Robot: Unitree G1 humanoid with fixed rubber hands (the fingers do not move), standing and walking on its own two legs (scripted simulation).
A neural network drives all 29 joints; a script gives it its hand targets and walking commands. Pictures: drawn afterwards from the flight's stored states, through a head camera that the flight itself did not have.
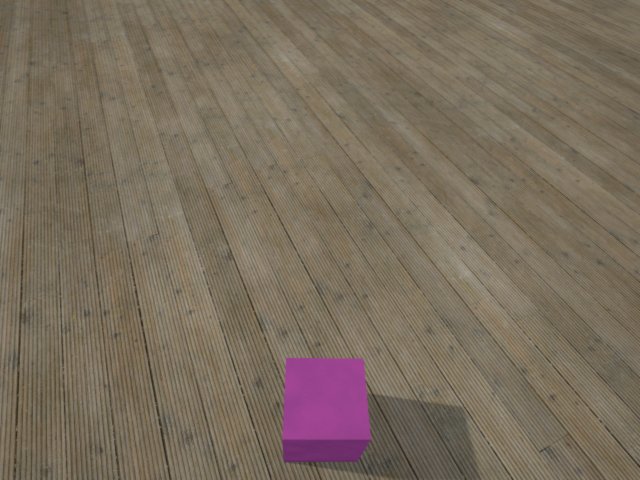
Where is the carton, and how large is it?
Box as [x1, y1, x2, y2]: [282, 358, 370, 461]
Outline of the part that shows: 286,358 282,437 284,461 356,461 370,439 363,359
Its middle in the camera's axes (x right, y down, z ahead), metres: +0.01 +0.48 +1.07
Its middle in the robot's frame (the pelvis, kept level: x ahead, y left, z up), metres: +0.40 -0.05 -0.65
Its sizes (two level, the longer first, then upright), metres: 0.210 0.200 0.250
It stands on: the floor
